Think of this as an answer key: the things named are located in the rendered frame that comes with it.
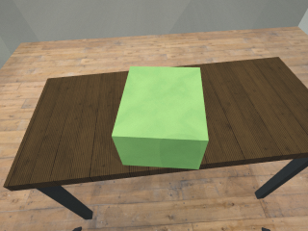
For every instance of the carton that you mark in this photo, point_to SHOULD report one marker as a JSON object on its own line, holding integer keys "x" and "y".
{"x": 161, "y": 119}

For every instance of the table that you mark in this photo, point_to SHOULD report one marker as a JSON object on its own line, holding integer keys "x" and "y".
{"x": 256, "y": 112}

